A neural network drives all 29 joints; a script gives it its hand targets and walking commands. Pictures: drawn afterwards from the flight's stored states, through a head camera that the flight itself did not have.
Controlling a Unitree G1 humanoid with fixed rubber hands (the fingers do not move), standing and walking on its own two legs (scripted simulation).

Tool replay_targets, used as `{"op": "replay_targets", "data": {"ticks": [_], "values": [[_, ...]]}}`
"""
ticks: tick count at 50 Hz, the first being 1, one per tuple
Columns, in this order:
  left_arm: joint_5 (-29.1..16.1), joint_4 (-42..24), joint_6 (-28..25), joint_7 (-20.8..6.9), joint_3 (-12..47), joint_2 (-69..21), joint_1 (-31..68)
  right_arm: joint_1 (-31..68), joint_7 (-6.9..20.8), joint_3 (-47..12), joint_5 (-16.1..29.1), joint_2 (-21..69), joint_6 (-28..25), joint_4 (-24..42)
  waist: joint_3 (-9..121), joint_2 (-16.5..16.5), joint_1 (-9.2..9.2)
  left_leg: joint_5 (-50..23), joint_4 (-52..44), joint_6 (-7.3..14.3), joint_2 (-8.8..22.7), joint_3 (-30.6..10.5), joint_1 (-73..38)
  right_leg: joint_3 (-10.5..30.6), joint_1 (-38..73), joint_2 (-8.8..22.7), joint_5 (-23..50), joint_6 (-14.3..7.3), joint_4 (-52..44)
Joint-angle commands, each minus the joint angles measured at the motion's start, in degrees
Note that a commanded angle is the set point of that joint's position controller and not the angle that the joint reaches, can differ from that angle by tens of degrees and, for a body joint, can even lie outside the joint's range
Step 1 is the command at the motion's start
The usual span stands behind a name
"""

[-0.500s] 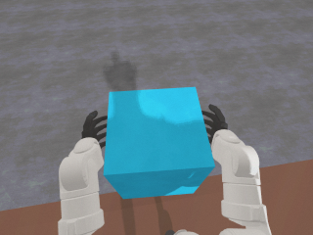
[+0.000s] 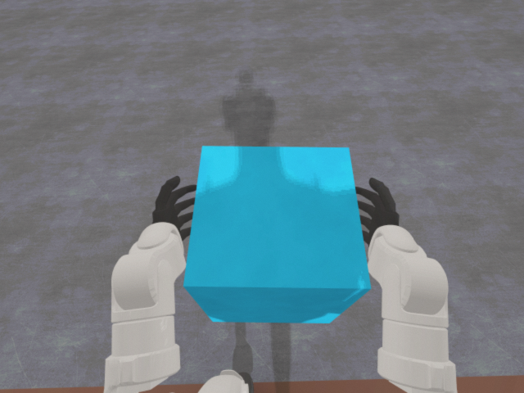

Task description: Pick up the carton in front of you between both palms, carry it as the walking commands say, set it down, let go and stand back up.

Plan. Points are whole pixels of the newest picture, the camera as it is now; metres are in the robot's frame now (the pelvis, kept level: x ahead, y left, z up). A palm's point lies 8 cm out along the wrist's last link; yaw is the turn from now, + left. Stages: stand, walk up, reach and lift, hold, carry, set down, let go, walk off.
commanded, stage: carry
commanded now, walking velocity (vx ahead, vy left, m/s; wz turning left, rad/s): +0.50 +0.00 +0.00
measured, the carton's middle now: (272, 244) +0.34 +0.02 +0.03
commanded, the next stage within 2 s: none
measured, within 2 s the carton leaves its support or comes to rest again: neither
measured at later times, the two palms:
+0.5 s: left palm (216, 115) +0.64 +0.15 +0.05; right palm (358, 116) +0.63 -0.15 +0.06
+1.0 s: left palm (229, 49) +0.93 +0.15 +0.06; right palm (339, 49) +0.94 -0.15 +0.06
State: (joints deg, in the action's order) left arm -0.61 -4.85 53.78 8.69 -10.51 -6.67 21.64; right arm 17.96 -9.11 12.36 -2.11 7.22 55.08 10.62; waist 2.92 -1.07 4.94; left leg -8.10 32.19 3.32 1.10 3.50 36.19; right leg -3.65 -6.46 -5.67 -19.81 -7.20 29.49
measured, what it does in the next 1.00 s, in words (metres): goes down: left foot 0.05 m lower, then right foot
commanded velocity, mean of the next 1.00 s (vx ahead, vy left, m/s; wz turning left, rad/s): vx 0.50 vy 0.00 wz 0.00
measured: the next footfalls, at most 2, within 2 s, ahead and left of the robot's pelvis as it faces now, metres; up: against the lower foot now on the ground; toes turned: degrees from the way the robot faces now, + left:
left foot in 0.08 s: +0.23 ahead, +0.07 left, -0.05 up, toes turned +2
right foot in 0.60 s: +0.57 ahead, -0.08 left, -0.06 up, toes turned -4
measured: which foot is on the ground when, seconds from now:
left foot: up 0.00-0.06, down 0.08-0.62, up 0.64-1.00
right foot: down 0.00-0.10, up 0.12-0.58, down 0.60-1.00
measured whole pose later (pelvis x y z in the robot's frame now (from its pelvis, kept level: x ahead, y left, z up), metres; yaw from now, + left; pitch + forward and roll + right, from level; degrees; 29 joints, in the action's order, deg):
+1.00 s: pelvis +0.63 +0.00 -0.04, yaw +1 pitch +5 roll +1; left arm 0.5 -11.3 57.3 8.5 -10.8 -8.3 16.7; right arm 15.4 -8.3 11.1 -1.4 8.1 57.9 13.5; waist 3.9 0.1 1.4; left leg 5.9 36.7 -0.7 4.3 4.9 35.8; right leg -5.6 -4.5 -1.6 -16.5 -3.9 15.4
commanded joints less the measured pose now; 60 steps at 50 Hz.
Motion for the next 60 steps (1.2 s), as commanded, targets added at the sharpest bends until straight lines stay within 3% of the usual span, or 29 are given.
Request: {"op": "replay_targets", "data": {"ticks": [1,3,4,5,6,7,8,9,12,14,17,25,27,29,30,31,32,33,34,35,37,42,50,54,55,56,57,58,60], "values": [[-10.9,-5.6,1.2,-1.6,35.1,-38.0,27.1,28.9,-0.4,-33.1,6.4,34.2,0.7,1.6,15.6,6.6,1.09,-7.4,-8.4,1.8,-4.1,3.7,-7.5,6.9,11.4,10.4,44.8,0.5,4.5],[-10.5,-4.7,2.6,-1.0,34.6,-37.0,27.9,27.3,-0.9,-30.7,5.6,31.4,2.1,0.0,17.9,6.3,-3.05,-7.4,-12.4,2.4,-3.7,4.2,-19.7,4.8,7.9,9.9,45.6,2.0,16.3],[-10.3,-4.5,3.4,-0.8,34.1,-36.1,29.5,26.8,-1.0,-29.3,5.1,30.0,2.8,-0.8,20.1,3.3,-5.57,-9.5,-11.0,1.7,-0.9,2.8,-29.6,2.5,1.8,8.6,37.7,3.2,26.3],[-10.1,-4.4,4.2,-0.5,33.1,-35.4,30.9,26.6,-1.2,-27.9,4.6,28.5,3.5,-2.0,24.8,-3.9,-5.59,-30.7,1.2,3.6,10.9,-8.6,-45.0,1.2,-12.9,7.1,11.5,5.4,38.9],[-10.5,-3.1,5.2,-0.2,32.8,-36.0,30.1,27.6,-1.8,-27.4,4.4,26.8,3.7,-2.8,31.9,-15.4,-8.48,-27.5,1.5,16.6,23.7,-32.7,-62.1,2.6,-33.6,-0.4,-15.5,8.9,57.2],[-10.5,-5.0,5.4,0.2,32.7,-35.8,30.5,28.0,-1.8,-28.7,7.3,29.7,3.9,-3.0,33.1,-11.5,-9.46,0.4,-4.7,19.5,23.4,-40.2,-60.6,5.9,-40.0,2.2,-13.6,6.6,61.6],[-10.2,-5.2,5.4,0.5,31.8,-37.1,33.5,32.0,-1.3,-30.2,8.7,33.6,3.7,-1.4,27.3,-5.7,-9.41,11.6,-8.7,17.1,19.5,-37.8,-51.8,6.2,-40.5,3.8,-9.3,4.9,58.7],[-8.8,-3.9,5.2,0.7,30.5,-38.5,33.5,35.0,-0.5,-31.7,10.1,36.5,3.8,-1.2,22.7,1.2,-8.25,13.1,-10.7,13.9,17.5,-32.7,-43.1,6.1,-37.9,5.8,-5.6,4.4,53.0],[-5.8,-2.8,3.9,0.3,28.9,-41.6,33.7,42.1,1.6,-36.3,14.3,43.2,2.3,0.2,19.0,-0.5,-5.50,13.8,-13.7,9.8,13.6,-24.0,-29.4,5.0,-31.0,8.4,-2.0,4.8,41.2],[-4.6,-1.9,3.0,0.2,29.7,-42.9,32.0,41.4,2.6,-37.4,15.0,44.3,1.5,-0.7,19.5,-3.8,-6.40,4.4,-13.1,9.3,12.4,-19.6,-31.5,3.1,-32.5,8.8,1.3,5.8,35.7],[-4.1,-2.2,1.9,0.3,31.0,-43.6,30.1,38.7,3.2,-37.7,15.0,44.7,0.5,-1.4,20.5,-4.6,-8.02,-11.5,-10.2,8.0,11.3,-15.7,-39.6,1.6,-38.6,8.5,6.7,6.3,29.6],[-5.6,-6.3,2.0,0.6,33.0,-39.3,29.0,32.6,2.2,-36.0,13.2,39.5,0.4,-0.1,15.7,-5.8,-10.37,-21.6,-8.8,5.4,6.1,-7.2,-45.1,-4.3,-33.9,4.2,21.8,4.3,4.4],[-5.4,-5.9,2.8,0.6,32.6,-37.9,27.9,31.0,1.8,-35.5,12.4,38.2,1.0,-0.7,15.7,-7.4,-9.23,-27.8,-6.9,4.4,6.1,-5.2,-42.9,-6.2,-23.9,1.9,25.7,2.8,-2.3],[-4.8,-4.3,3.4,0.7,31.5,-36.8,25.5,30.9,1.5,-35.2,11.7,37.5,1.9,-0.9,20.1,-6.9,-4.85,-30.3,5.6,1.4,5.7,-1.0,-40.5,-7.6,-7.9,1.1,28.3,2.3,-7.9],[-4.1,-3.7,3.6,0.7,30.5,-36.6,24.8,31.6,1.4,-35.1,11.4,37.3,2.3,-1.0,23.4,-3.8,-2.60,-19.1,16.1,0.0,4.7,0.5,-33.0,-3.3,3.7,5.1,28.4,2.4,-7.1],[-3.4,-3.0,3.9,0.7,29.1,-34.9,24.0,32.6,1.4,-35.5,11.3,37.9,2.9,-1.6,29.7,6.8,-3.34,11.2,28.9,-1.8,1.6,1.3,-18.4,14.1,19.9,20.7,48.6,-1.4,3.2],[-3.6,-2.3,4.1,1.0,29.5,-34.7,24.7,31.0,1.3,-35.1,11.1,38.6,3.1,-2.8,33.6,18.1,-1.78,40.0,47.6,-4.8,-7.2,-1.8,0.3,35.6,32.6,29.8,40.0,-12.4,-1.5],[-5.0,-2.3,4.3,0.5,30.4,-37.3,23.0,30.5,1.1,-34.8,10.7,38.6,3.0,-2.2,32.2,11.8,-1.49,37.5,51.8,-2.9,-3.7,-5.9,5.8,35.4,29.2,28.0,25.0,-12.4,-5.6],[-6.3,-3.5,3.9,-0.1,31.6,-39.9,25.7,33.1,1.1,-34.2,10.7,40.1,2.9,-1.0,28.3,8.6,-1.66,34.2,49.9,-1.9,-1.4,-6.7,7.5,31.8,23.5,25.1,19.5,-9.8,-8.0],[-7.4,-4.7,3.5,-0.7,32.8,-42.5,29.2,34.7,1.1,-33.7,10.0,41.3,2.5,-0.5,24.1,3.8,-2.93,31.3,46.1,-1.6,0.7,-5.7,6.7,27.7,16.9,24.2,21.1,-7.8,-9.5],[-9.9,-6.3,2.4,-2.1,35.7,-46.4,35.3,35.4,1.4,-33.5,8.5,43.2,1.6,-1.3,22.0,1.9,-4.72,28.1,38.3,-2.2,3.3,-5.3,1.8,21.8,8.4,22.3,16.3,-5.2,-12.9],[-11.5,-7.5,1.1,-3.2,37.1,-45.4,33.1,32.7,1.2,-35.0,7.7,43.4,-0.1,-1.1,20.4,6.0,-3.89,23.1,21.7,-3.9,3.5,-1.1,1.9,12.4,8.6,19.8,25.0,-5.2,-15.2],[-9.6,-13.3,5.2,-3.2,37.1,-41.4,16.5,20.6,2.0,-39.2,10.1,41.7,3.9,7.3,14.7,8.8,-2.45,10.6,-0.9,-3.8,0.6,5.2,1.0,3.8,18.8,16.3,45.4,-0.6,-12.9],[-10.2,-18.9,8.5,-3.9,38.8,-42.2,9.7,13.7,3.5,-40.8,11.9,42.6,7.3,12.4,17.7,8.9,-4.61,8.2,-10.9,-2.0,-3.6,11.5,-22.4,-3.3,12.5,14.7,55.1,3.3,0.4],[-10.5,-20.8,9.2,-4.2,39.3,-42.0,9.1,11.5,3.9,-40.8,12.0,42.8,8.0,13.7,21.2,6.4,-5.73,9.8,-10.4,-1.4,0.1,7.7,-35.3,-4.8,4.0,13.5,43.7,5.2,9.4],[-11.1,-22.8,10.2,-4.6,40.0,-41.9,8.7,9.7,4.2,-40.5,11.7,42.1,8.7,14.6,27.5,-5.2,-6.11,10.2,-9.3,3.9,14.8,-13.9,-49.3,-4.2,-10.0,10.7,22.6,7.5,24.8],[-11.9,-24.5,11.1,-5.1,41.1,-42.8,7.5,9.0,4.5,-41.0,11.9,43.0,8.9,14.9,27.8,-16.4,-5.90,9.4,-15.3,11.8,24.1,-34.0,-58.3,-1.8,-27.6,2.2,-5.8,8.2,37.6],[-12.2,-25.6,11.3,-5.6,42.3,-44.4,7.6,7.6,5.2,-41.4,12.7,44.9,9.4,16.1,24.4,-11.3,-6.23,7.8,-16.0,12.5,24.0,-30.7,-55.9,3.1,-33.4,6.0,-7.5,6.9,43.8],[-12.7,-27.0,11.3,-7.0,43.3,-48.7,7.2,8.0,6.8,-43.3,14.0,48.9,9.5,18.6,20.1,-2.4,-6.13,2.6,-16.8,9.3,20.8,-21.0,-47.1,4.5,-33.4,10.4,-2.7,6.0,41.2]]}}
